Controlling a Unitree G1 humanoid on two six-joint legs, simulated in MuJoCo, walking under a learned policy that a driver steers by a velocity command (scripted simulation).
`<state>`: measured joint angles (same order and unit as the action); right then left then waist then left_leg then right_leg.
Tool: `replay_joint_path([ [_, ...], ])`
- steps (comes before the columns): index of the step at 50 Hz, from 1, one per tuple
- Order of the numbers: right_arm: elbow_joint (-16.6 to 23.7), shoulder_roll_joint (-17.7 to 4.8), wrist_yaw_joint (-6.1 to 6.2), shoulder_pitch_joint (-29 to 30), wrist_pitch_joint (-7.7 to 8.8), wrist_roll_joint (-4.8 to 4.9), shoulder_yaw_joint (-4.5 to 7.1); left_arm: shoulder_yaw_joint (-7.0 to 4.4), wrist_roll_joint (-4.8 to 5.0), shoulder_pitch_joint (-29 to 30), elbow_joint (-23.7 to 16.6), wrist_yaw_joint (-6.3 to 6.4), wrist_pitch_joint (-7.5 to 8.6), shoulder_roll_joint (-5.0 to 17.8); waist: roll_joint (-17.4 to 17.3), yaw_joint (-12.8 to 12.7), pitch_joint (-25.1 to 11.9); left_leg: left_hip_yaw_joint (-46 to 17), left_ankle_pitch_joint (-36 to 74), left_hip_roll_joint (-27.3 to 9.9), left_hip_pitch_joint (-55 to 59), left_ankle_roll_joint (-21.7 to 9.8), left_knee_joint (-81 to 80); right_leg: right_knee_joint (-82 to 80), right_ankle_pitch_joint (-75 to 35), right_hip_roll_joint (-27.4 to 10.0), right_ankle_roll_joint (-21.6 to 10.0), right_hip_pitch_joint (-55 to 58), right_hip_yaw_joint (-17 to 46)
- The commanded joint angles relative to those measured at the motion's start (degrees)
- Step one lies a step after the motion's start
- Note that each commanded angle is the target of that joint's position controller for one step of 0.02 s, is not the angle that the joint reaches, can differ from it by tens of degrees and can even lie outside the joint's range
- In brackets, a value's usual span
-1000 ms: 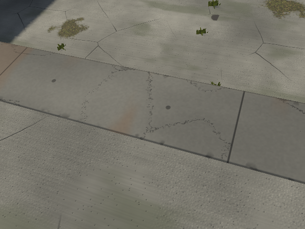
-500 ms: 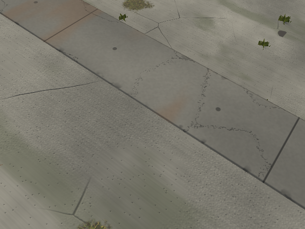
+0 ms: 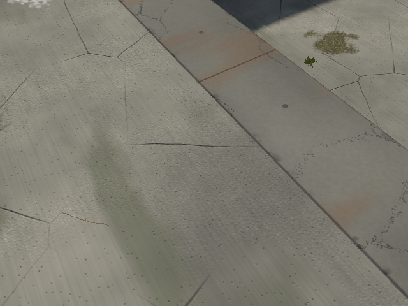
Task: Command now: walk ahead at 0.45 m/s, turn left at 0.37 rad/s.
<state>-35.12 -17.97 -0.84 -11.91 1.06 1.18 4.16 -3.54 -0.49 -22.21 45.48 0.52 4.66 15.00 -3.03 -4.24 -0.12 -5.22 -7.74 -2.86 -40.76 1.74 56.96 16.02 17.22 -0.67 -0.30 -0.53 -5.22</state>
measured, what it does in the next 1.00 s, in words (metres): walks ahead, turning left: left foot, then right foot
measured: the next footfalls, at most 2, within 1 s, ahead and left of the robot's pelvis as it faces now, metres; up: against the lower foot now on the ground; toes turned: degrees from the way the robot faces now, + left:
left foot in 0.18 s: +0.26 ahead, +0.16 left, +0.00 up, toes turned +4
right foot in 0.68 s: +0.59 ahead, -0.05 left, +0.00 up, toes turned +10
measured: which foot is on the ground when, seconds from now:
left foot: up 0.00-0.16, down 0.18-0.70, up 0.72-1.00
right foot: down 0.00-0.20, up 0.22-0.66, down 0.68-1.00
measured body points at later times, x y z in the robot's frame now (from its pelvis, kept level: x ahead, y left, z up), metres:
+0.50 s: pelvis +0.27 +0.07 +0.00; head +0.29 +0.08 +0.45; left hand +0.44 +0.35 -0.09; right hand +0.34 -0.20 -0.11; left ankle +0.22 +0.16 -0.74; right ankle +0.44 -0.09 -0.67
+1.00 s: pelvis +0.55 +0.05 +0.00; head +0.57 +0.06 +0.45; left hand +0.51 +0.34 -0.12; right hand +0.79 -0.15 -0.09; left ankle +0.61 +0.25 -0.67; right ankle +0.55 -0.05 -0.74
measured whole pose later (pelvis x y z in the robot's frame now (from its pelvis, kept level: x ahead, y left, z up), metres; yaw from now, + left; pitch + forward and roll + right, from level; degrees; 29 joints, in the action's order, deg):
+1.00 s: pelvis +0.55 +0.05 +0.00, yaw +19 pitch +0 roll -2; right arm -39.3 -17.8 -0.3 -10.9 0.7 1.4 4.4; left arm -3.7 -0.6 -17.7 47.6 -0.4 5.6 16.0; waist -2.4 -3.5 2.4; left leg -3.5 -7.5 -6.0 -38.4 0.2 54.2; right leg 15.4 11.5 0.7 -1.6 -4.1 -10.0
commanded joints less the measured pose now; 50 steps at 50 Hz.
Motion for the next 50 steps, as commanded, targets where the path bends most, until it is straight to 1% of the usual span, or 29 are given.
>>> replay_joint_path([
  [1,6.77,0.16,-1.07,10.58,1.86,-0.11,-1.01,-2.09,0.85,1.89,-2.52,0.01,0.46,10.27,8.29,-1.03,6.42,3.7,4.75,-0.43,-1.77,0.05,-10.94,-8.55,-13.54,-12.39,-9.16,-2.86,5.8],
  [4,7.6,0.13,-2.23,13.62,2.33,0.24,-1.32,-2.34,2.25,-0.6,-0.43,-0.29,-0.07,12.03,8.4,-1.11,7.62,6.52,2.96,-0.04,3.43,-2.09,-19.02,-8.64,-17.15,-14.55,-9.2,-1.14,5.0],
  [6,7.67,-1.84,-2.55,12.57,2.53,0.15,-0.56,-2.52,2.76,-0.97,0.59,-0.41,-0.6,13.22,9.61,1.03,6.06,7.95,-0.69,1.95,8.54,-4.62,-22.9,-4.8,-30.86,-15.8,-8.44,2.21,4.14],
  [7,6.83,-3.55,-2.4,8.86,2.52,0.0,0.34,-2.61,2.78,-0.87,1.04,-0.3,-0.88,13.98,10.57,3.86,2.86,9.1,-1.37,3.8,14.99,-6.13,-24.49,0.51,-43.51,-15.6,-7.61,3.34,2.81],
  [8,4.28,-5.75,-2.04,0.19,2.36,0.02,1.71,-2.38,2.71,-0.34,1.32,-0.07,-1.21,13.88,10.0,9.06,-2.54,10.54,1.36,5.84,27.08,-8.17,-27.51,10.55,-52.61,-13.96,-6.18,1.63,0.08],
  [9,1.81,-8.65,-1.18,-8.74,1.84,0.01,3.15,-1.66,2.1,-0.81,0.9,0.27,-0.95,12.44,8.98,13.27,-8.29,7.36,2.76,3.85,42.87,-9.73,-25.85,23.15,-47.55,-11.93,-4.11,-7.54,-1.21],
  [10,0.7,-15.38,-0.29,-15.31,1.57,-1.12,4.39,0.72,0.36,-4.48,-2.44,-0.15,-0.13,5.52,-5.64,11.85,-18.29,-19.2,-4.51,-12.92,66.54,-17.34,-26.21,47.36,-13.45,-4.4,-0.27,-30.67,-1.54],
  [11,0.72,-12.94,-0.29,-16.31,1.81,-0.7,3.35,1.04,0.95,-4.33,-1.35,-0.5,1.34,5.85,-9.31,11.72,-27.25,-39.81,-9.32,-20.01,67.08,-21.67,-36.81,58.26,15.26,1.08,0.12,-36.11,9.16],
  [12,0.38,-9.48,-0.69,-12.39,2.28,-0.91,2.03,-0.6,3.14,1.03,-3.24,-0.84,1.89,10.69,-6.09,11.55,-17.88,-31.77,-10.24,-17.78,60.58,-18.77,-38.43,61.68,12.4,-2.27,-0.46,-41.89,11.08],
  [13,0.07,-7.68,-0.72,-8.98,2.51,-0.6,1.48,-0.28,3.54,4.94,-4.55,-0.84,2.2,10.12,-4.43,9.99,-9.93,-23.01,-6.65,-15.33,51.62,-17.15,-39.15,59.71,7.86,-4.82,-1.16,-43.07,9.2],
  [14,-0.18,-6.08,-0.84,-5.55,2.74,-0.66,0.94,-0.22,2.4,6.25,-4.54,-0.56,2.17,9.31,-1.01,7.81,-5.3,-17.21,-2.6,-12.68,43.49,-16.02,-40.63,55.96,3.55,-6.82,-1.04,-41.45,8.5],
  [16,0.03,-3.81,-1.0,-1.53,3.43,-1.41,0.35,-0.38,1.63,3.46,-3.46,-0.78,0.85,8.26,-2.98,3.93,-2.68,-11.16,1.83,-9.47,33.97,-15.64,-44.81,52.3,-2.0,-8.91,-0.49,-35.04,9.08],
  [18,-1.07,-4.04,-0.91,-0.93,4.45,-1.1,0.52,-0.07,1.39,2.32,-2.82,-0.83,-0.34,6.59,-2.01,2.46,-1.39,-8.08,5.44,-9.21,30.38,-16.71,-47.78,49.94,-4.03,-9.0,0.74,-33.94,8.44],
  [20,-2.48,-4.87,-0.65,-1.61,5.05,-1.16,0.73,0.01,0.85,5.87,-4.05,-0.53,-0.91,6.35,-0.64,2.66,1.37,-5.14,8.35,-8.78,29.15,-16.84,-49.5,44.9,-8.34,-9.03,2.0,-36.87,8.33],
  [22,-3.79,-5.17,-0.1,-3.54,4.84,-0.9,0.74,0.26,0.19,11.15,-5.97,-0.55,-0.48,5.88,0.5,4.04,3.21,-3.42,10.16,-7.29,29.55,-16.2,-49.79,36.65,-14.83,-8.46,2.68,-38.52,8.11],
  [24,-4.69,-6.19,0.46,-5.12,4.29,-0.62,1.0,0.75,0.29,16.08,-7.36,-1.1,0.33,4.83,0.6,5.71,4.24,-1.78,9.11,-5.76,29.46,-14.89,-49.75,26.85,-21.23,-6.46,2.73,-36.59,7.24],
  [27,-6.47,-8.27,0.96,-8.84,3.7,0.1,1.62,1.07,0.89,22.16,-9.08,-2.15,1.14,4.68,0.84,7.92,5.02,-3.17,5.21,-6.89,31.03,-14.29,-48.59,18.52,-25.07,-3.91,2.76,-33.34,6.97],
  [31,-7.97,-8.64,1.53,-10.47,2.66,0.42,2.04,0.14,0.92,22.92,-10.02,-2.97,1.83,7.45,-0.79,6.63,4.19,-7.61,6.21,-9.95,37.82,-12.41,-42.55,12.92,-19.8,-2.77,0.63,-30.85,9.06],
  [33,-8.1,-8.64,1.62,-9.89,1.94,0.03,2.1,-0.78,0.9,17.77,-8.92,-2.77,2.2,9.07,-2.24,3.58,1.2,-8.1,14.26,-8.72,38.58,-10.87,-35.71,11.22,-14.68,-0.97,-1.16,-22.34,6.92],
  [34,-7.97,-7.04,1.55,-10.05,1.73,-0.54,1.45,-1.99,0.73,10.32,-7.19,-2.27,2.31,11.35,-1.46,0.0,-4.38,-6.11,17.41,-5.14,35.74,-9.08,-25.94,11.36,-14.97,-1.47,-3.0,-10.63,6.47],
  [35,-6.16,-3.33,1.57,-10.49,1.62,-1.81,0.02,-2.88,-0.18,0.77,-6.45,-1.69,2.18,15.16,4.87,-3.32,-14.73,-3.18,4.6,-0.34,25.8,-6.7,-8.05,14.08,-14.48,-11.86,-6.33,6.52,16.7],
  [36,-5.15,2.32,1.33,-19.99,2.62,0.14,-1.46,-3.67,-0.44,-1.35,-5.02,-2.04,1.5,18.6,23.47,1.5,-22.76,-0.22,-25.99,7.26,5.03,-2.98,11.42,6.59,0.28,-24.08,-15.03,23.94,43.94],
  [37,-6.48,-4.21,1.45,-16.73,2.81,1.5,-0.14,-2.24,0.1,-0.6,-5.85,-2.09,1.35,12.13,16.47,-0.96,-19.19,-5.23,-24.86,4.18,-0.88,-2.81,17.86,1.36,11.68,-22.89,-13.42,20.71,47.38],
  [38,-5.04,-7.53,1.51,-10.27,2.64,1.92,0.94,-1.38,0.34,2.72,-6.05,-1.73,1.25,9.19,11.68,-1.46,-10.9,-3.67,-19.74,1.82,-3.29,-2.97,18.72,0.56,11.21,-21.23,-10.99,13.52,37.57],
  [39,-4.3,-7.06,1.77,-7.25,2.39,1.25,0.91,-0.92,0.0,6.4,-6.11,-1.63,1.15,8.13,7.62,0.07,-6.45,-2.0,-15.28,-0.64,-1.43,-2.81,17.25,-0.35,3.99,-19.15,-10.03,5.9,30.81],
  [40,-3.82,-6.27,1.68,-5.92,2.16,0.48,1.06,-0.65,-0.29,8.5,-5.74,-1.56,1.16,6.86,7.83,1.46,-3.21,-2.14,-12.34,-2.28,0.32,-2.71,14.52,-1.74,-1.81,-17.32,-10.06,0.02,25.67],
  [42,-4.12,-4.14,1.32,-7.46,0.99,0.81,1.1,-0.62,-0.55,10.5,-5.16,-1.29,1.79,5.85,9.98,3.65,-1.49,-1.69,-9.66,-4.01,5.33,-2.52,11.63,-4.95,-7.25,-14.93,-9.72,-5.75,18.01],
  [45,-2.64,-1.96,1.3,-4.95,-0.3,0.33,0.69,-1.42,0.03,10.36,-3.67,-1.05,2.52,7.47,7.68,4.11,1.34,-1.18,-6.74,-4.82,2.93,-1.78,6.97,-7.9,-13.33,-15.68,-11.04,-7.58,11.69],
  [50,-0.51,-0.87,-0.21,1.6,0.33,0.14,0.07,-2.28,0.11,9.63,-2.28,-0.46,1.71,9.95,6.14,2.33,3.2,1.53,6.51,-4.46,2.7,-1.59,-8.42,-9.02,-18.36,-14.08,-9.96,-4.93,1.41],
])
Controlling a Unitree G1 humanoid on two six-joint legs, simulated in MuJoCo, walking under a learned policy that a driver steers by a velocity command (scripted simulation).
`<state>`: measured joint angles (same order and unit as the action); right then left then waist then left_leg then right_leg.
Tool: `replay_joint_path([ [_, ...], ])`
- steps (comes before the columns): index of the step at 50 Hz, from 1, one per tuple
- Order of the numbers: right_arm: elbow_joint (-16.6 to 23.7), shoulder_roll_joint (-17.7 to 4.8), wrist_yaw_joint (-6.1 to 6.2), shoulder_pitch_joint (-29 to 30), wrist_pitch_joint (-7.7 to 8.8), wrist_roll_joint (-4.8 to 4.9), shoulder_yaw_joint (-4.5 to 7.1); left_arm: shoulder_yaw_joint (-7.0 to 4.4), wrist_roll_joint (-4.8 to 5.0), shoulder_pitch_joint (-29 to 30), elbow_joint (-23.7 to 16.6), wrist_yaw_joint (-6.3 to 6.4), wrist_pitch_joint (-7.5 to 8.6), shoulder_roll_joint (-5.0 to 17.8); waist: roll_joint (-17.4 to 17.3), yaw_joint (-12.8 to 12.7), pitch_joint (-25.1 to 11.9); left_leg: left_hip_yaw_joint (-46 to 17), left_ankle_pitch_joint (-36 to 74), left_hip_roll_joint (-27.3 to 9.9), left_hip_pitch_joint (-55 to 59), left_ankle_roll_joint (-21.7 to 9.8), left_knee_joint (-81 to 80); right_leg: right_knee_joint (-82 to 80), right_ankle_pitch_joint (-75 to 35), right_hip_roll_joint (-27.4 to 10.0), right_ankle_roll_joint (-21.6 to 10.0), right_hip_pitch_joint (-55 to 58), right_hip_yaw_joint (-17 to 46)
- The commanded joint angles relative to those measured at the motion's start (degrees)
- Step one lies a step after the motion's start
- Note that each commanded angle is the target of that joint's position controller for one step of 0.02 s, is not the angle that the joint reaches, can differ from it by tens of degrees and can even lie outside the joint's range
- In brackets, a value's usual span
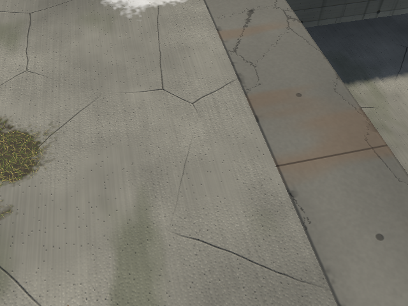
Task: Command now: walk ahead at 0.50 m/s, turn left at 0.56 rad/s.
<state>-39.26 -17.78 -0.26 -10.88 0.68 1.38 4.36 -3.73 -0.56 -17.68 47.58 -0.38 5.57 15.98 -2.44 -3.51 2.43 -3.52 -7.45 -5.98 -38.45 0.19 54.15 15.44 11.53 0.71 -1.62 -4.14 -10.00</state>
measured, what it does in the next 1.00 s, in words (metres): walks ahead, turning left: left foot, then right foot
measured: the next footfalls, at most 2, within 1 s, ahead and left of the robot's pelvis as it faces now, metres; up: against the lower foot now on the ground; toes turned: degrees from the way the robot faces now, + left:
left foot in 0.22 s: +0.28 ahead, +0.15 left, +0.00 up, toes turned +11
right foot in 0.70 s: +0.61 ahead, +0.05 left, +0.00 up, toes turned +28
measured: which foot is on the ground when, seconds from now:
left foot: up 0.00-0.20, down 0.22-0.72, up 0.74-1.00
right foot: down 0.00-0.22, up 0.24-0.68, down 0.70-1.00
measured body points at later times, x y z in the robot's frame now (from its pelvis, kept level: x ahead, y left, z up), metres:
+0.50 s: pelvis +0.27 +0.08 +0.00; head +0.30 +0.11 +0.45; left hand +0.40 +0.39 -0.09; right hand +0.41 -0.17 -0.10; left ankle +0.24 +0.15 -0.75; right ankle +0.46 -0.06 -0.68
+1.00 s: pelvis +0.55 +0.13 +0.00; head +0.57 +0.14 +0.45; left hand +0.43 +0.39 -0.12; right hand +0.83 -0.01 -0.09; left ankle +0.56 +0.32 -0.69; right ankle +0.57 +0.03 -0.75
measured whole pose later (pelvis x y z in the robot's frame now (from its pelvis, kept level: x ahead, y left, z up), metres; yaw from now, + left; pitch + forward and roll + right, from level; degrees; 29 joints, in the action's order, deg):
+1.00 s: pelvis +0.55 +0.13 +0.00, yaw +29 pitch +1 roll -2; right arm -38.9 -16.6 -0.2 -9.5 3.0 0.3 2.7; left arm -3.0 0.5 -20.7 47.7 -1.2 5.0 15.4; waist -2.2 -4.2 1.7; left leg -3.3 -10.9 -4.8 -35.4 0.1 48.8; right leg 15.8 10.7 2.9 -2.3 -6.5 -1.4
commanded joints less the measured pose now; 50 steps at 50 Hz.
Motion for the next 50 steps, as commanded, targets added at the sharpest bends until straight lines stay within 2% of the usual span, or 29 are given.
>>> replay_joint_path([
  [1,4.26,-0.74,-1.2,2.72,0.87,-0.1,-0.32,-2.24,0.31,4.48,-4.08,0.57,0.53,9.44,5.17,0.77,1.27,1.12,7.78,-1.03,1.01,-0.26,-8.49,-8.44,-12.95,-15.43,-8.32,-0.86,4.59],
  [5,7.05,-1.01,-2.41,8.67,0.8,0.04,-0.44,-2.99,1.48,1.65,-2.58,0.59,-0.82,11.38,4.86,-0.91,3.36,4.02,6.29,-0.11,0.97,-2.08,-15.62,-7.02,-14.57,-17.22,-7.09,4.96,1.38],
  [7,8.06,-2.19,-2.79,8.98,0.61,-0.17,0.1,-3.44,2.23,1.7,-2.25,0.61,-1.64,12.62,5.52,0.22,2.8,5.99,1.45,1.64,2.83,-3.89,-17.48,-3.06,-24.28,-17.95,-6.1,8.2,-0.2],
  [9,7.47,-4.85,-2.72,3.51,0.15,-0.37,1.61,-3.97,2.98,2.55,-2.49,0.83,-2.43,14.25,7.16,4.28,-1.83,9.31,-4.05,5.88,11.94,-6.47,-18.09,8.05,-43.02,-17.35,-4.79,9.38,-2.28],
  [10,5.24,-7.21,-2.34,-4.97,-0.02,-0.17,3.18,-3.76,3.28,3.53,-2.76,0.93,-2.88,13.83,6.22,9.31,-6.2,10.56,-1.65,8.86,23.53,-8.43,-21.55,19.49,-46.2,-15.44,-3.24,6.03,-4.2],
  [11,2.22,-11.53,-1.31,-15.5,-0.58,0.16,5.31,-2.78,2.06,2.71,-3.35,1.19,-2.73,11.55,2.25,13.77,-11.46,4.45,-0.47,7.27,41.28,-11.04,-22.68,36.09,-33.91,-13.13,-0.54,-6.42,-4.43],
  [12,2.52,-18.82,-0.65,-13.64,-0.19,0.91,6.22,0.07,-0.85,-2.3,-6.91,0.64,-1.6,2.7,-14.84,6.31,-14.46,-26.98,-8.72,-7.89,58.9,-21.01,-26.81,57.1,18.84,-2.3,3.44,-33.25,-1.15],
  [13,5.12,-14.81,-1.2,-14.44,1.2,0.37,4.71,0.08,0.99,2.28,-7.76,0.09,0.6,5.92,-8.55,9.67,-23.43,-45.13,-20.17,-13.15,61.9,-24.95,-36.98,64.6,23.83,0.36,3.02,-40.14,13.57],
  [14,4.27,-10.86,-1.59,-12.66,2.31,-0.21,3.48,-0.94,3.36,8.74,-9.57,-0.28,1.79,9.96,-3.97,10.87,-15.18,-37.79,-16.35,-12.03,57.09,-21.47,-39.1,64.05,17.72,-2.34,1.66,-44.97,14.61],
  [15,4.16,-9.42,-1.61,-9.81,2.84,-0.2,2.94,-0.6,2.95,9.27,-9.81,-0.07,2.49,9.17,-1.05,8.45,-10.5,-31.02,-11.02,-9.89,49.46,-19.55,-38.66,59.23,12.55,-4.76,0.79,-43.29,14.54],
  [16,4.66,-7.48,-1.48,-5.68,2.9,-0.19,2.28,-0.75,1.26,8.84,-8.95,0.35,2.61,9.17,1.23,5.93,-7.38,-25.23,-4.3,-7.51,41.86,-17.92,-38.57,54.2,9.34,-6.67,1.16,-39.35,14.77],
  [17,5.52,-6.17,-1.17,-3.15,2.97,-0.84,1.72,-1.11,0.48,7.56,-8.53,0.36,2.18,9.63,0.05,3.86,-6.38,-21.68,1.06,-5.78,36.63,-17.37,-39.48,51.05,6.84,-7.83,1.53,-35.13,15.35],
  [18,5.96,-6.02,-0.93,-2.12,3.0,-1.15,1.59,-1.24,0.25,6.95,-8.43,0.21,1.52,9.58,-0.49,2.94,-5.85,-20.23,4.09,-4.85,33.58,-17.35,-40.59,49.17,5.61,-7.92,2.16,-32.74,15.16],
  [20,5.3,-6.85,-0.26,-2.64,3.25,-0.88,1.77,-0.91,-0.33,7.09,-8.45,0.17,0.47,7.92,0.46,2.44,-4.86,-16.63,10.43,-3.73,29.48,-17.74,-41.45,44.53,3.47,-7.28,3.96,-31.34,13.77],
  [25,2.9,-8.52,1.21,-6.82,2.77,-0.36,2.2,0.47,-0.13,17.36,-11.23,-0.19,0.11,4.55,-1.05,6.06,-1.55,-10.99,6.79,0.97,24.72,-14.02,-41.05,23.7,-13.65,-3.46,6.05,-28.62,12.78],
  [30,0.49,-8.25,1.49,-10.89,2.09,0.24,2.21,0.05,0.85,22.7,-13.23,-1.35,1.08,6.12,-2.21,7.95,-0.99,-16.46,1.34,-0.9,28.58,-12.27,-36.31,14.04,-15.94,-1.2,4.44,-25.2,14.52],
  [33,0.24,-8.16,1.75,-10.25,1.41,0.08,2.36,-0.9,1.01,19.56,-12.8,-1.53,1.75,7.79,-4.68,5.87,-1.65,-20.72,4.09,-2.2,32.02,-11.08,-31.11,12.34,-8.25,-0.77,2.14,-21.2,14.54],
  [34,0.31,-7.19,1.68,-9.34,1.24,-0.09,2.02,-1.48,0.87,14.77,-11.46,-1.31,2.0,8.4,-5.04,3.34,-3.4,-19.82,7.86,-1.01,31.98,-10.07,-27.74,10.26,-8.63,-0.39,0.75,-15.42,12.91],
  [35,0.53,-4.53,1.43,-9.52,1.34,-0.53,1.05,-2.28,0.08,8.39,-10.23,-1.04,2.33,10.14,-3.78,0.53,-8.71,-16.95,10.37,1.97,29.89,-8.26,-18.82,10.61,-9.25,-3.41,-1.78,-4.45,14.54],
  [36,1.39,-1.48,1.44,-11.16,1.44,-1.74,-0.24,-2.84,-0.56,-0.45,-9.43,-0.69,2.24,13.09,3.79,-2.01,-17.58,-11.84,-1.97,6.16,21.97,-5.83,-2.3,11.81,-7.55,-13.23,-5.31,10.78,25.65],
  [37,1.71,0.38,1.38,-20.22,2.08,0.8,-0.78,-3.9,-0.65,-4.22,-6.37,-1.44,1.55,16.4,24.53,2.3,-21.37,-7.16,-26.72,12.96,1.54,-2.08,14.52,3.92,7.48,-23.66,-14.86,24.54,54.45],
  [38,-0.15,-5.58,1.55,-18.24,2.21,1.24,0.08,-2.58,1.1,-2.47,-7.4,-1.72,1.42,10.26,15.31,0.6,-15.81,-9.66,-24.44,8.87,-4.54,-1.43,20.52,0.95,20.05,-22.98,-13.58,21.44,56.42],
  [39,0.7,-7.94,1.41,-10.9,2.17,0.81,0.73,-1.74,1.19,0.22,-7.75,-1.42,1.05,7.2,9.42,-0.85,-8.7,-8.18,-19.14,7.12,-5.74,-1.32,21.09,0.52,18.17,-20.49,-11.32,14.59,46.51],
  [40,1.59,-7.29,1.51,-6.87,2.23,0.06,0.59,-1.33,0.45,2.88,-8.1,-1.31,0.67,6.83,5.21,0.08,-5.22,-6.09,-15.61,5.33,-4.03,-1.31,19.6,-0.26,11.42,-18.12,-10.31,7.81,39.95],
  [41,2.38,-6.4,1.35,-4.22,2.55,-0.69,0.62,-1.06,0.15,4.21,-7.63,-1.2,0.49,6.07,4.54,0.88,-2.28,-5.69,-13.11,3.79,-3.34,-1.37,16.23,-1.32,4.83,-16.22,-10.51,2.96,35.47],
  [42,2.51,-5.28,0.98,-4.43,2.69,-0.65,0.5,-0.66,-0.32,4.61,-7.4,-0.99,0.63,5.42,5.95,2.27,-2.14,-5.16,-11.47,2.26,-0.57,-1.58,13.57,-2.41,0.3,-14.56,-10.07,0.1,31.81],
  [44,2.16,-3.06,0.59,-5.37,2.64,-0.55,-0.06,-0.54,0.3,3.87,-6.42,-0.92,0.95,5.09,7.92,3.13,-2.85,-2.91,-11.1,1.3,1.39,-1.16,8.86,-4.18,-5.31,-13.28,-10.86,-1.49,27.7],
  [47,3.78,-1.09,0.31,-0.59,2.86,-1.27,-1.18,-1.23,1.11,2.32,-5.05,-0.62,0.91,8.03,6.87,2.15,-1.63,-0.72,-6.51,0.05,0.26,-0.03,-1.13,-6.83,-10.24,-13.69,-12.14,-2.34,23.5],
  [50,4.59,-0.25,-0.37,4.64,3.52,-1.05,-1.88,-1.47,1.47,1.04,-4.12,-0.4,0.21,9.6,6.6,0.4,-0.93,1.12,3.05,0.79,3.62,0.26,-12.56,-7.6,-11.94,-11.88,-10.6,-3.27,18.21],
])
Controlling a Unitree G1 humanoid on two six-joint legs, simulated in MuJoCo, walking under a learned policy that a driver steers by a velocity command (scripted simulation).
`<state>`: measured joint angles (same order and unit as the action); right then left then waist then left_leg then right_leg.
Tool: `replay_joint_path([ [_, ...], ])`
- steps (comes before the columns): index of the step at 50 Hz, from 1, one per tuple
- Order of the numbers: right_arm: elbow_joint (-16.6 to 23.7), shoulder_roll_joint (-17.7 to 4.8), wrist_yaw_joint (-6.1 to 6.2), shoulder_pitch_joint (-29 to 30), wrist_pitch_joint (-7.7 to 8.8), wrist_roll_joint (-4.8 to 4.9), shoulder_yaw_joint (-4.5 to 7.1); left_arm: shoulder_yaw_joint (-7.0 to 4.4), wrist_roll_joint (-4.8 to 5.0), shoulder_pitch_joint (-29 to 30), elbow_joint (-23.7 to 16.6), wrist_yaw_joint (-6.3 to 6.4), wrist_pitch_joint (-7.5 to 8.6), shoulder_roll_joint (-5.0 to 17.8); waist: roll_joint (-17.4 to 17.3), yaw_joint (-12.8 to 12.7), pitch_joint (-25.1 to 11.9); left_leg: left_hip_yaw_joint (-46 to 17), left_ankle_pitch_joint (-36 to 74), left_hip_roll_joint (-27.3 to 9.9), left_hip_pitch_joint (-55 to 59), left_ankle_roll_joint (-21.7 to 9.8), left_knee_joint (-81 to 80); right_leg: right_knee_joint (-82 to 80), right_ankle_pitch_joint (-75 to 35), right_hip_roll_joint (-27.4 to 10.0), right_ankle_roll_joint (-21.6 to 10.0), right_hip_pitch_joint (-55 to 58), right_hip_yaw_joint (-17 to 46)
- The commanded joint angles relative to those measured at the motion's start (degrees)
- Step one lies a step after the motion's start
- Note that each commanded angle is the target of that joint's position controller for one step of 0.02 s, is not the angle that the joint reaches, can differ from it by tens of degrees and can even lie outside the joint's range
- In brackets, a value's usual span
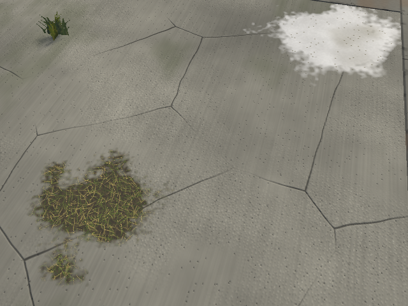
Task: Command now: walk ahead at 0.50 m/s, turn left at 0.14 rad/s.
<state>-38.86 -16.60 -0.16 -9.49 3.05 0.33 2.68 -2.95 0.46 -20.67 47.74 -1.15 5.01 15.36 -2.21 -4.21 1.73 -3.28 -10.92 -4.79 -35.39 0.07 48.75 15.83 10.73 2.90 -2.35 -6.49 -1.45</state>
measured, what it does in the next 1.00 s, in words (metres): walks ahead, turning right: left foot, then right foot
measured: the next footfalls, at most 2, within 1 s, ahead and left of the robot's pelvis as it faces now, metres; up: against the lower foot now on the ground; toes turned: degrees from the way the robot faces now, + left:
left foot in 0.20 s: +0.27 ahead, +0.16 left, +0.00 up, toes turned +0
right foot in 0.74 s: +0.53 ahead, -0.13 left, +0.00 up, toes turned -20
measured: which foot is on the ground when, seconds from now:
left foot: up 0.00-0.18, down 0.20-0.72, up 0.74-1.00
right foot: down 0.00-0.22, up 0.24-0.72, down 0.74-1.00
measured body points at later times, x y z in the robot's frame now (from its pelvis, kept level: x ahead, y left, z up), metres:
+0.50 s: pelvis +0.26 +0.06 +0.00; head +0.28 +0.07 +0.45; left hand +0.45 +0.31 -0.11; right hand +0.27 -0.23 -0.12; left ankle +0.23 +0.16 -0.75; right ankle +0.37 -0.13 -0.67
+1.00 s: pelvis +0.50 -0.04 +0.00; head +0.54 -0.06 +0.45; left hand +0.69 +0.18 -0.11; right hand +0.53 -0.34 -0.13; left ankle +0.62 +0.10 -0.68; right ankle +0.49 -0.11 -0.75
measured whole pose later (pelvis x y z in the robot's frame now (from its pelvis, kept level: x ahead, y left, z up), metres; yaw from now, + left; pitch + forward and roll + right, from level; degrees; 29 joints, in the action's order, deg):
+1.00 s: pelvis +0.50 -0.04 +0.00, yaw -16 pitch +1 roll -1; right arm -47.4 -17.3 0.9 -10.2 2.0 0.8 3.3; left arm -2.6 -1.3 -10.7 43.8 -0.7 3.4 14.1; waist -2.2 -0.3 4.3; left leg -3.1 -13.7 -5.3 -34.4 2.9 53.9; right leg 19.0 9.1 3.4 -5.0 -11.0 -5.6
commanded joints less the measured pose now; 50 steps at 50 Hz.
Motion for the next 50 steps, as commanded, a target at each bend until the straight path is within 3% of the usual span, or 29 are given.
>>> replay_joint_path([
  [1,4.42,-1.51,-0.7,4.91,1.32,0.17,-0.26,-2.25,0.62,3.17,-3.84,0.4,0.57,10.55,6.42,0.49,-0.02,1.55,9.0,0.27,2.27,0.52,-10.13,-7.83,-11.62,-13.68,-9.38,-1.2,8.38],
  [6,6.51,-3.24,-1.76,10.95,1.8,0.79,0.18,-2.38,1.37,-1.43,-1.16,0.51,-0.76,11.59,7.03,-0.33,1.48,1.9,8.64,2.0,5.46,-1.23,-17.83,-5.07,-13.11,-16.82,-7.73,3.44,9.12],
  [8,5.72,-5.08,-1.81,7.05,2.19,0.64,1.14,-2.53,1.53,-0.72,-0.81,0.81,-1.49,12.56,7.19,3.3,-0.18,2.8,6.63,3.52,13.03,-2.79,-21.39,0.02,-20.1,-16.79,-6.3,3.83,9.33],
  [9,3.62,-7.25,-1.42,0.38,2.23,0.32,2.4,-2.19,1.45,-0.47,-0.9,0.94,-1.63,11.91,6.18,6.81,-4.18,3.62,6.57,4.58,23.27,-4.12,-23.14,7.75,-26.13,-14.24,-4.9,1.86,7.45],
  [10,1.7,-10.51,-0.76,-9.07,2.15,-0.38,3.73,-1.1,0.56,0.22,-1.95,0.95,-1.41,9.38,4.05,11.26,-11.26,-1.4,6.73,-1.09,38.39,-6.69,-21.29,21.03,-20.46,-11.25,-2.74,-6.1,5.3],
  [11,1.05,-16.01,-0.1,-15.03,1.46,-1.51,4.95,0.79,-0.31,-3.93,-3.96,0.97,-0.63,3.12,-8.93,10.85,-19.53,-23.15,0.32,-16.26,58.08,-13.17,-23.05,42.55,4.6,-2.99,1.63,-26.85,0.44],
  [12,0.69,-12.91,-0.25,-16.19,1.27,-1.07,4.11,0.44,0.96,-4.75,-3.51,1.07,0.13,5.33,-12.42,11.31,-22.39,-36.51,-8.12,-19.72,56.65,-16.33,-29.55,52.64,22.81,-1.9,1.81,-33.91,7.13],
  [13,0.34,-9.39,-0.39,-13.02,1.39,-0.42,2.94,-1.02,2.25,-1.21,-4.19,0.95,0.25,9.79,-7.92,10.86,-13.66,-29.08,-10.73,-17.49,50.11,-14.09,-30.88,56.22,19.23,-4.91,1.47,-37.92,8.53],
  [15,0.24,-5.56,-0.69,-5.95,1.84,-0.39,1.75,-1.32,1.56,2.99,-4.91,1.05,-0.23,9.08,-4.61,7.65,-5.3,-16.48,-5.57,-12.59,37.43,-11.45,-34.59,52.62,10.32,-8.75,1.59,-36.13,6.82],
  [17,-0.27,-3.73,-0.93,-2.16,2.84,-1.03,1.46,-1.51,1.31,1.33,-4.17,1.03,-1.8,7.24,-5.51,4.59,-2.64,-8.8,1.44,-9.94,29.55,-10.49,-38.44,50.17,5.17,-10.55,2.27,-30.56,7.24],
  [19,-1.42,-4.23,-0.81,-1.43,3.79,-1.24,1.9,-1.34,1.27,1.35,-4.38,1.0,-2.91,5.36,-3.74,3.49,-1.53,-3.82,7.62,-9.8,26.89,-11.1,-40.6,49.2,1.89,-10.68,3.1,-30.07,7.38],
  [22,-3.28,-5.37,-0.2,-2.23,4.12,-1.53,2.4,-1.39,0.98,4.9,-5.94,0.95,-3.28,4.82,-1.42,3.79,0.19,1.97,12.76,-9.55,27.99,-11.13,-41.64,42.58,-5.44,-10.41,3.84,-33.43,8.47],
  [26,-4.91,-7.51,0.55,-3.86,3.5,-1.05,2.83,-0.57,0.72,11.98,-8.36,-0.54,-2.73,3.36,0.07,6.32,2.18,8.61,14.48,-8.82,29.81,-9.82,-42.4,29.34,-14.72,-9.51,2.99,-31.82,4.49],
  [31,-7.69,-9.63,0.79,-8.66,1.53,0.24,3.62,-0.12,0.71,20.04,-13.04,-2.25,-2.74,3.23,0.83,8.92,4.53,11.93,20.12,-11.68,39.76,-8.77,-38.76,21.44,-10.16,-8.44,0.14,-34.93,0.64],
  [34,-7.69,-11.78,1.27,-7.94,0.22,0.79,4.21,-1.19,0.69,18.01,-14.44,-2.8,-3.09,5.31,-2.03,5.98,0.74,14.49,44.88,-11.79,42.98,-6.92,-29.22,20.6,-1.8,-3.91,-2.95,-27.41,-4.09],
  [35,-7.5,-12.48,1.52,-7.51,-0.27,0.91,4.4,-2.18,0.77,13.37,-13.72,-2.68,-3.31,7.0,-2.87,3.1,-2.37,15.23,53.07,-11.26,42.63,-6.24,-21.88,20.65,0.66,-1.49,-4.37,-21.05,-5.51],
  [36,-7.23,-12.51,1.73,-6.56,-0.59,1.16,4.29,-3.81,0.91,5.04,-11.82,-2.11,-3.45,9.61,-2.11,-1.8,-6.75,16.56,53.2,-9.48,38.32,-4.66,-10.62,17.17,-1.78,0.88,-6.41,-8.88,-5.69],
  [37,-6.74,-10.33,1.84,-7.82,-0.12,0.28,3.27,-5.46,0.52,-3.21,-9.93,-0.84,-3.98,13.45,3.19,-5.38,-11.67,15.97,37.02,-6.97,24.58,-2.2,5.65,14.74,-7.26,-4.09,-9.29,9.14,3.99],
  [38,-4.45,-1.44,0.72,-14.51,1.3,-1.73,0.38,-5.52,-0.17,0.23,-10.8,-0.09,-3.53,18.8,17.87,2.69,-16.67,12.07,-21.9,5.26,-0.66,1.81,26.92,11.2,-13.71,-21.67,-20.15,27.28,35.82],
  [39,-6.59,-7.04,-0.2,-11.78,2.93,0.35,1.17,-3.92,-0.62,-2.03,-11.99,-0.19,-2.96,13.31,9.44,-2.28,-26.03,-0.86,-25.24,5.48,-2.02,1.55,33.08,5.94,-20.1,-26.34,-22.6,28.44,43.28],
  [40,-5.23,-9.3,-0.41,-6.36,3.11,2.65,1.98,-2.99,-1.12,0.73,-11.31,-0.43,-2.43,10.84,6.86,-2.48,-18.02,-1.26,-21.5,2.63,-4.41,0.97,32.66,6.68,-31.92,-24.57,-19.67,22.34,31.17],
  [41,-5.02,-8.14,-0.01,-4.75,3.08,2.31,1.6,-2.5,-0.51,3.77,-10.75,-0.49,-1.99,9.07,3.6,-0.28,-11.93,-0.52,-17.84,-0.16,-3.97,0.5,27.6,7.2,-36.49,-21.4,-16.48,14.18,22.07],
  [42,-5.85,-7.75,0.44,-3.98,2.64,1.26,1.75,-2.04,-0.46,6.85,-10.55,-0.38,-1.77,7.31,2.68,1.46,-8.51,-0.21,-15.74,-1.61,-1.89,0.61,23.33,5.68,-36.4,-19.2,-14.35,7.52,17.1],
  [43,-6.73,-7.73,0.56,-5.62,1.64,1.22,1.98,-1.57,-0.97,8.83,-10.63,-0.26,-1.54,6.13,3.8,3.53,-7.21,-0.54,-13.99,-2.38,2.59,0.72,21.3,3.38,-37.13,-17.82,-13.4,1.93,13.41],
  [46,-8.81,-4.51,1.2,-9.97,-1.01,0.8,1.59,-1.48,-1.88,11.93,-9.07,-0.1,-0.23,5.92,4.42,6.7,-6.18,-0.65,-8.1,-1.14,9.09,2.51,14.3,-0.57,-42.54,-16.31,-12.82,-5.84,5.46],
  [48,-8.16,-3.51,1.46,-8.43,-1.3,0.29,1.31,-1.63,-1.98,13.75,-8.07,0.65,-0.21,6.48,5.91,6.95,-5.43,-0.3,-1.99,-0.91,8.82,3.19,6.27,-1.48,-42.82,-14.9,-11.42,-5.88,0.59],
  [50,-7.04,-3.48,0.99,-5.37,-1.12,0.19,1.13,-1.91,-1.81,14.06,-7.34,1.62,-0.96,7.52,7.21,5.54,-5.46,1.38,4.69,-0.66,8.89,3.35,-0.11,-1.87,-40.33,-13.83,-10.26,-3.99,-2.83],
])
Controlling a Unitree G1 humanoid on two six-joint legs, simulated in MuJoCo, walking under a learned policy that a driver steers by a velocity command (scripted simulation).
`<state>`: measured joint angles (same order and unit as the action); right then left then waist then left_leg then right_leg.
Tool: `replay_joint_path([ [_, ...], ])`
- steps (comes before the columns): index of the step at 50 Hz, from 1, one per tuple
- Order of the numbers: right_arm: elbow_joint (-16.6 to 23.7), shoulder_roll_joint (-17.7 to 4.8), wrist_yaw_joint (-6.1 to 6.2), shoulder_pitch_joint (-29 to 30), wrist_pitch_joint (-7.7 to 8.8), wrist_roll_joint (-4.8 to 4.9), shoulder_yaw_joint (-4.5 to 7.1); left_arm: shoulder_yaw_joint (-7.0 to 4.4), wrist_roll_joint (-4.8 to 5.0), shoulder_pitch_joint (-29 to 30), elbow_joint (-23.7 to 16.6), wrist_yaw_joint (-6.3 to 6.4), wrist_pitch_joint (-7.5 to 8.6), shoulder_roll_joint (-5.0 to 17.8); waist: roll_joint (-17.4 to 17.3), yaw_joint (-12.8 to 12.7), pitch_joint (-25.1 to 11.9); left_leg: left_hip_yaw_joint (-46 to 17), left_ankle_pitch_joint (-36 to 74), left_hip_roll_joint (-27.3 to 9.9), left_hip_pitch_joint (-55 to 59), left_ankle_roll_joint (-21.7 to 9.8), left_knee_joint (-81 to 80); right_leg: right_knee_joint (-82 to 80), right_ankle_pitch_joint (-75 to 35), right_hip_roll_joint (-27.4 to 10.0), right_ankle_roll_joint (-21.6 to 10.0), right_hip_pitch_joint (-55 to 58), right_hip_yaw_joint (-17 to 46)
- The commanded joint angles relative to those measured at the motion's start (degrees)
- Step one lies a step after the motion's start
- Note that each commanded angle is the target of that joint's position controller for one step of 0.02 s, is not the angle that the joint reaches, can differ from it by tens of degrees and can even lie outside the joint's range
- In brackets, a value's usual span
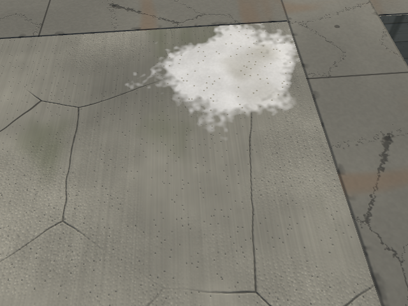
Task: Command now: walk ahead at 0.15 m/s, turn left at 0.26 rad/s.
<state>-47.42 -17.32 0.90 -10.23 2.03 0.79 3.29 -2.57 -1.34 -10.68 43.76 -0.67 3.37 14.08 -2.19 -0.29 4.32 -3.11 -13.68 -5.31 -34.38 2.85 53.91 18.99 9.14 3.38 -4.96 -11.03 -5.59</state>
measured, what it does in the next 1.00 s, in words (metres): walks ahead, turning left: left foot, then right foot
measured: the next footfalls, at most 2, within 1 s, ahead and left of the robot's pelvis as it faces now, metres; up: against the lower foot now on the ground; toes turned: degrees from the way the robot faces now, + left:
left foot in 0.22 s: +0.17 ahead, +0.14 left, +0.00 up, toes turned +9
right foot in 0.68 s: +0.21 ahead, -0.08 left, +0.00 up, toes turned +28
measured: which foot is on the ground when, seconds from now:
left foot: up 0.00-0.20, down 0.22-0.68, up 0.70-1.00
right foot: down 0.00-0.24, up 0.26-0.66, down 0.68-1.00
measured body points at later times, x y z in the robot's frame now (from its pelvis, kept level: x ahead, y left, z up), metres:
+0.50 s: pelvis +0.10 +0.04 -0.01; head +0.15 +0.07 +0.44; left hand +0.19 +0.35 -0.12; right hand +0.31 -0.21 -0.10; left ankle +0.13 +0.14 -0.75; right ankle +0.16 -0.12 -0.70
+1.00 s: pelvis +0.12 +0.01 +0.00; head +0.16 +0.03 +0.45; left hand +0.06 +0.32 -0.11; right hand +0.41 -0.13 -0.10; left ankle +0.04 +0.13 -0.70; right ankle +0.18 -0.10 -0.74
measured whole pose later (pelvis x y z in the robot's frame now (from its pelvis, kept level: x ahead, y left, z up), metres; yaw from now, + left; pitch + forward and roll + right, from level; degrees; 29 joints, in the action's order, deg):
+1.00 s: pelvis +0.12 +0.01 +0.00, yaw +35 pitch +1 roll +0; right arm -36.9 -17.8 0.1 -9.8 -4.1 1.3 4.9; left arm -3.8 -0.2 -9.0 43.4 2.1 -1.1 15.5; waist -1.0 -1.3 3.5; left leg -0.8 -22.3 -1.7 -25.1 5.0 48.4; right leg 24.5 13.9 -3.9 0.3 -11.8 -5.7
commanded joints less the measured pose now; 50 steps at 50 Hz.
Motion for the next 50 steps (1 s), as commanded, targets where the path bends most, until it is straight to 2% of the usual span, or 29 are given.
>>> replay_joint_path([
  [1,2.28,-2.89,-0.39,-2.95,-0.08,-0.18,0.52,-2.41,0.06,3.57,-2.83,1.54,0.24,9.16,7.05,0.71,-8.08,1.63,9.48,-0.09,7.47,0.56,-7.54,-5.09,-37.48,-14.68,-7.49,2.0,0.78],
  [5,5.15,-3.68,-1.51,0.82,-0.7,-0.11,1.02,-2.77,0.7,2.35,-0.89,2.34,-1.91,9.88,6.63,-0.95,-6.87,2.69,7.78,0.2,5.12,-0.41,-12.8,-3.23,-31.83,-17.63,-7.3,7.37,0.74],
  [9,7.13,-4.1,-2.87,0.69,-1.26,-0.16,1.82,-3.26,2.07,3.5,-0.58,3.07,-3.82,10.48,7.31,-0.09,-5.64,4.95,0.52,1.87,5.56,-3.18,-17.1,4.06,-30.57,-20.02,-5.6,9.48,1.53],
  [10,6.96,-4.19,-3.08,-1.23,-1.08,-0.09,2.13,-3.28,2.56,4.22,-0.69,3.4,-4.13,10.36,6.9,1.27,-6.27,6.12,3.05,3.22,8.99,-4.47,-21.46,8.36,-32.23,-19.04,-3.96,9.03,0.41],
  [11,6.33,-5.93,-2.84,-4.86,-0.74,-0.35,2.98,-3.23,2.61,2.88,-0.26,3.62,-4.21,9.86,4.69,2.91,-8.41,5.58,11.73,4.76,16.19,-6.46,-27.11,15.83,-32.35,-15.99,-1.03,7.01,-1.58],
  [12,6.4,-11.95,-1.75,-8.64,-0.57,-0.79,4.8,-2.91,1.14,1.71,-1.22,3.52,-3.78,8.92,-4.92,3.55,-12.17,-6.51,37.79,-2.21,26.93,-10.75,-29.01,29.62,-19.25,-10.2,3.68,-1.62,-4.16],
  [13,7.05,-16.72,-1.06,-9.52,-0.75,-1.89,5.66,-1.6,-0.82,1.04,-3.53,2.88,-3.39,5.06,-16.09,1.38,-16.88,-27.24,54.49,-15.76,40.22,-24.14,-28.84,47.35,27.77,0.89,8.23,-20.56,-1.72],
  [14,8.01,-11.86,-1.29,-9.43,-0.52,-1.86,4.28,-1.82,-0.08,3.41,-2.75,2.04,-3.0,6.94,-7.89,4.12,-22.98,-28.2,46.43,-15.62,41.32,-25.42,-30.37,53.32,31.27,-0.35,7.35,-22.36,10.32],
  [15,9.02,-10.42,-1.32,-5.3,-0.22,-1.41,3.94,-2.24,1.76,5.35,-3.18,1.75,-3.05,8.08,-4.69,3.11,-18.25,-22.66,40.37,-13.38,37.53,-22.99,-30.98,54.31,27.55,-2.12,6.7,-25.11,10.92],
  [16,9.49,-9.08,-1.05,-2.21,-0.36,-0.35,3.73,-2.39,1.78,5.73,-2.51,2.19,-3.27,7.94,-0.65,1.88,-14.72,-19.15,32.79,-10.41,33.76,-19.85,-31.84,51.48,23.57,-3.61,6.78,-25.97,10.67],
  [17,10.0,-7.72,-0.61,0.02,-0.88,0.43,3.28,-2.82,1.16,6.37,-2.4,2.8,-3.65,8.86,0.07,1.2,-12.08,-17.39,27.2,-8.89,29.82,-18.06,-33.1,47.91,20.28,-4.56,7.26,-25.47,10.54],
  [18,10.31,-7.51,-0.16,1.06,-1.35,0.22,3.12,-2.99,1.12,6.17,-2.44,3.0,-4.02,8.87,-2.01,0.05,-11.22,-15.96,24.04,-6.86,25.82,-17.18,-34.14,45.3,17.93,-4.47,7.72,-22.16,10.17],
  [20,10.82,-8.2,0.39,1.3,-2.04,-0.54,3.46,-2.71,1.38,4.66,-2.03,3.11,-4.17,7.31,-4.63,-0.48,-11.24,-14.81,23.04,-4.81,23.86,-16.68,-34.76,39.72,15.62,-2.95,8.84,-19.41,9.32],
  [23,11.14,-9.52,1.17,0.7,-2.51,-0.39,4.06,-2.39,1.42,4.88,-1.8,3.3,-3.98,6.45,-4.7,0.35,-12.36,-15.77,19.46,-4.2,23.61,-16.36,-34.32,32.03,13.2,-2.31,9.99,-17.12,9.86],
  [29,12.2,-9.58,1.2,2.5,-3.72,-0.5,4.1,-2.71,1.78,5.06,-1.94,2.43,-3.0,7.45,-7.42,1.36,-11.09,-22.12,7.83,-3.05,21.1,-15.01,-34.34,21.33,11.45,-1.28,9.3,-11.95,10.67],
  [31,12.6,-9.41,1.22,3.34,-4.14,-0.18,3.97,-2.91,1.9,3.24,-1.56,1.84,-2.23,7.7,-7.8,0.5,-10.93,-24.07,9.07,-2.44,21.39,-14.09,-32.78,14.75,9.78,-0.95,8.18,-8.97,10.28],
  [32,12.91,-9.18,1.37,4.29,-4.46,0.21,3.84,-3.08,1.9,1.06,-0.85,1.51,-1.86,7.7,-7.62,-0.93,-10.83,-23.85,9.3,-1.22,20.24,-12.87,-31.24,8.4,5.85,-0.88,7.29,-5.22,9.4],
  [33,13.06,-8.34,1.55,3.84,-4.73,0.49,3.56,-3.56,1.63,-1.05,-0.13,1.38,-1.71,8.89,-6.21,-1.69,-10.86,-22.47,6.3,1.01,17.43,-10.65,-28.87,2.69,1.3,-3.22,6.01,-0.07,10.14],
  [34,13.29,-5.43,1.51,1.84,-4.83,0.1,2.79,-4.48,0.53,-2.3,-0.31,1.67,-1.94,13.04,3.37,-0.42,-11.41,-16.37,-6.31,6.11,10.33,-7.35,-18.39,-1.02,0.04,-14.79,1.96,5.87,20.31],
  [35,15.41,-5.74,1.28,1.96,-4.19,0.46,3.13,-5.16,-1.33,-0.4,-0.55,1.76,-2.4,16.91,19.99,1.56,-7.91,-5.4,-21.01,14.68,-0.46,-4.12,-6.68,-4.29,-8.81,-25.04,-7.84,3.47,35.0],
  [36,14.18,-10.48,1.04,0.89,-3.56,-0.62,4.49,-4.29,-1.84,2.8,-2.68,2.0,-2.08,13.52,15.39,1.31,-7.49,-7.41,-20.91,10.24,-0.5,-2.22,5.9,-4.1,-10.71,-27.49,-11.17,0.82,35.18],
  [37,12.62,-12.0,0.78,-0.52,-3.76,-0.06,5.35,-3.49,-1.14,5.98,-3.72,2.45,-2.04,10.53,11.08,2.61,-6.99,-7.0,-17.03,9.65,0.18,-1.63,10.72,-2.71,-10.96,-24.03,-8.9,-0.12,28.44],
  [38,11.05,-10.57,0.98,-2.05,-4.43,-0.01,5.27,-3.19,-0.15,7.78,-4.21,2.7,-2.14,9.39,9.13,3.23,-6.05,-5.82,-13.87,9.24,-0.09,-0.52,13.28,-1.65,-9.79,-20.1,-6.12,0.26,22.78],
  [39,10.8,-9.23,1.07,-2.29,-4.97,-0.23,4.95,-2.9,0.85,7.7,-4.2,2.97,-2.19,8.69,9.16,2.44,-5.33,-5.45,-11.03,8.85,-1.95,0.52,15.78,-1.17,-10.16,-18.79,-5.29,1.75,20.02],
  [41,11.94,-6.65,0.69,-0.43,-5.3,0.41,4.05,-2.68,0.87,5.52,-3.75,3.48,-2.74,8.83,9.79,0.95,-4.47,-2.51,-8.5,8.12,-2.56,1.95,14.52,-1.3,-12.97,-16.74,-5.55,2.87,14.8],
  [43,14.05,-5.45,0.46,3.35,-5.07,0.84,3.37,-3.05,0.54,2.14,-3.21,3.92,-3.31,9.85,11.29,-1.64,-5.14,-0.75,-7.53,6.51,-4.31,3.07,8.4,-1.06,-15.49,-17.62,-6.69,8.31,13.47],
  [45,15.4,-4.76,0.01,4.72,-4.96,0.59,2.85,-3.62,0.61,0.67,-3.04,3.91,-3.71,11.4,11.98,-2.79,-6.73,0.34,-8.48,4.71,-2.23,3.51,2.61,-0.48,-17.62,-19.24,-7.43,11.19,12.58],
  [48,16.34,-4.44,-0.81,4.54,-5.03,0.39,2.38,-4.49,1.06,1.99,-3.58,3.17,-4.02,13.61,12.85,-2.76,-7.63,3.61,-9.22,3.61,5.73,2.53,-5.73,-0.16,-20.09,-20.31,-7.36,8.31,9.32],
  [50,16.5,-5.12,-1.28,4.06,-5.4,0.59,2.53,-4.89,1.79,1.18,-3.44,2.46,-3.93,14.41,12.81,-3.16,-7.98,5.95,-8.53,3.99,9.68,1.01,-10.55,-1.64,-8.41,-20.84,-6.8,6.43,8.51],
])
